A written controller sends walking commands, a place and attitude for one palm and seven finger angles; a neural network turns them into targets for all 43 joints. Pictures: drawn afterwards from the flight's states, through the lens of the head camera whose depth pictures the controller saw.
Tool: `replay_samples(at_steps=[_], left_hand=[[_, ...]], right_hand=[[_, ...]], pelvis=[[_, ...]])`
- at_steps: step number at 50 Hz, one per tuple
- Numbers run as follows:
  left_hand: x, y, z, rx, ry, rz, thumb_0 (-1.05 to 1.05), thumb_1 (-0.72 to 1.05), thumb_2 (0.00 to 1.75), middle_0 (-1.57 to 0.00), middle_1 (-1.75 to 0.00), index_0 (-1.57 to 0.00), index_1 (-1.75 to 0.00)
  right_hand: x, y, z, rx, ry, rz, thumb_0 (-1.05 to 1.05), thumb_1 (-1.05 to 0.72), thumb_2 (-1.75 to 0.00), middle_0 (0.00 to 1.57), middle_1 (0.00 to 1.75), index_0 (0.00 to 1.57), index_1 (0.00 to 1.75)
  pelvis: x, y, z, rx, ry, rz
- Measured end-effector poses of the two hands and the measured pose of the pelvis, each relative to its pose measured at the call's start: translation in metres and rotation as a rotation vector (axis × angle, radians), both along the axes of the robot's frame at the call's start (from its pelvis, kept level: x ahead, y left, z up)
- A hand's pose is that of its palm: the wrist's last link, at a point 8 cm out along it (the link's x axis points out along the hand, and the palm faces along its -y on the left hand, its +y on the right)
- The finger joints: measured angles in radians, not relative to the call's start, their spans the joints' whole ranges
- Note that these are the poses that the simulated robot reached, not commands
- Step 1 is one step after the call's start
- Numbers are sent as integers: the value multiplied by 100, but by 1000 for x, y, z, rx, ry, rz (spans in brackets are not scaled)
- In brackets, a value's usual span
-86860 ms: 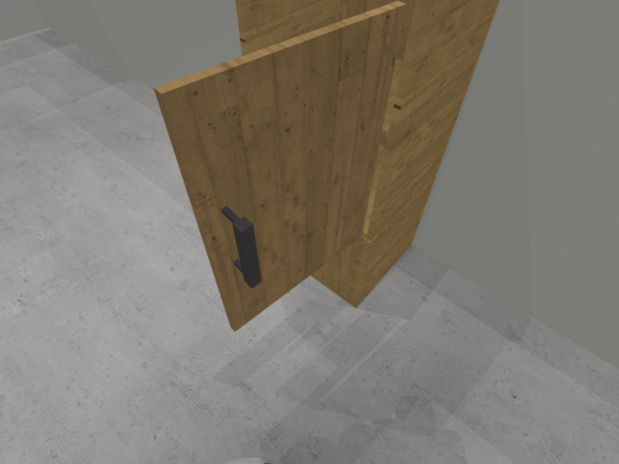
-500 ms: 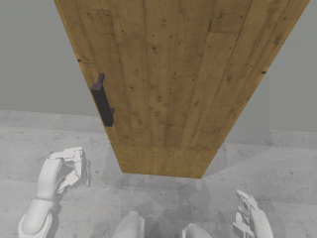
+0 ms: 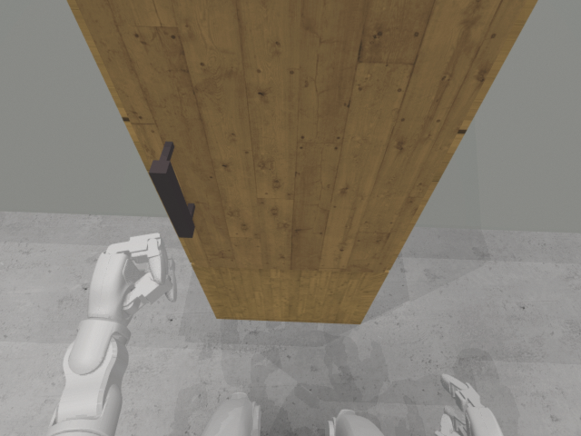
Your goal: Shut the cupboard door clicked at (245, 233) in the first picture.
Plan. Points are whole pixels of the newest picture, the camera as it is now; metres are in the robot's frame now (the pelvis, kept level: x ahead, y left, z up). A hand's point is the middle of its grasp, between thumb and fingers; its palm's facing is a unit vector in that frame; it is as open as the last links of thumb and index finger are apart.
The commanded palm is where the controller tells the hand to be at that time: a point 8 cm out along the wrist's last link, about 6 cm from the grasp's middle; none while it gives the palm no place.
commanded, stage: bring the fist close to the handle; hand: left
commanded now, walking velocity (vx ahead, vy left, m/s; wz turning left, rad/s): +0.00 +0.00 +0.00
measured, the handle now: (177, 192) +0.45 +0.20 +0.04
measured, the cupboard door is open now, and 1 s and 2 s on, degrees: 0 0 0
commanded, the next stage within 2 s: push the door shut along its arc in 0.70 s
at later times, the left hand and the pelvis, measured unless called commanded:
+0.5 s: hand (190, 247) +0.35 +0.15 +0.05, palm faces +0.00 -1.00 -0.02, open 3.1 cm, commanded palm +0.32 +0.21 +0.05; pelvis +0.00 +0.01 +0.01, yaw -1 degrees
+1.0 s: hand (196, 241) +0.36 +0.15 +0.05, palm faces -0.05 -1.00 -0.04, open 3.1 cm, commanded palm +0.35 +0.20 +0.05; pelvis -0.01 +0.00 +0.00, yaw +0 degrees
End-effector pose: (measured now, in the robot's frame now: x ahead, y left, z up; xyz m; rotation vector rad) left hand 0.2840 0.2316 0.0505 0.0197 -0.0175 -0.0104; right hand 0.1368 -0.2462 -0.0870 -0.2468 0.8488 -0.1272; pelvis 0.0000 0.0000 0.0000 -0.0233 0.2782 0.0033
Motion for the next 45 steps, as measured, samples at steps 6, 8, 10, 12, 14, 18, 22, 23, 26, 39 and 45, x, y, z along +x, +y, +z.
replay_samples(at_steps=[6,8,10,12,14,18,22,23,26,39,45], left_hand=[[19,-7,-3,-7,0,-10,2,90,90,-130,-150,-130,-150],[26,-11,-2,-9,-4,-11,2,90,90,-130,-150,-130,-150],[32,-15,1,-10,-13,-14,2,90,90,-130,-150,-130,-150],[37,-19,3,-10,-19,-18,2,90,90,-130,-150,-130,-150],[41,-24,4,-8,-21,-22,2,90,90,-130,-150,-130,-150],[49,-28,3,-8,-9,-15,2,90,90,-130,-150,-130,-150],[50,-26,2,-5,-11,3,2,90,90,-130,-150,-130,-150],[49,-25,3,-3,-14,5,2,90,90,-130,-150,-130,-150],[44,-22,3,2,-20,7,2,90,90,-130,-150,-130,-150],[39,-22,2,0,-30,0,2,90,90,-130,-150,-130,-150],[41,-23,2,10,-23,-10,2,90,90,-130,-150,-130,-150]], right_hand=[[-2,5,-2,2,15,2,2,-90,-90,20,30,20,30],[-3,8,-3,5,20,1,2,-90,-90,20,30,20,30],[-5,10,-3,11,24,-1,2,-90,-90,20,30,20,30],[-7,11,-3,18,30,-4,2,-90,-90,20,30,20,30],[-9,13,-3,23,37,-6,1,-90,-90,20,30,20,30],[-16,14,-4,29,61,-11,1,-90,-90,20,30,20,30],[-23,13,-3,33,81,-24,1,-90,-90,20,30,20,30],[-24,13,-3,34,86,-27,1,-90,-90,20,30,20,30],[-28,11,-4,33,100,-30,1,-90,-90,20,30,20,30],[-23,5,-4,15,90,-24,1,-90,-90,20,30,20,30],[-19,6,-4,20,72,-16,1,-90,-90,20,30,20,30]], pelvis=[[-3,4,0,-3,4,1],[-3,5,0,-3,6,0],[-3,7,1,-3,7,-2],[-3,8,1,-2,6,-4],[-3,9,2,-1,5,-6],[-3,10,4,2,4,-10],[-3,10,5,4,3,-16],[-3,10,5,4,2,-17],[-3,10,6,4,0,-16],[-7,8,4,3,-5,-8],[-9,6,4,4,-5,-5]])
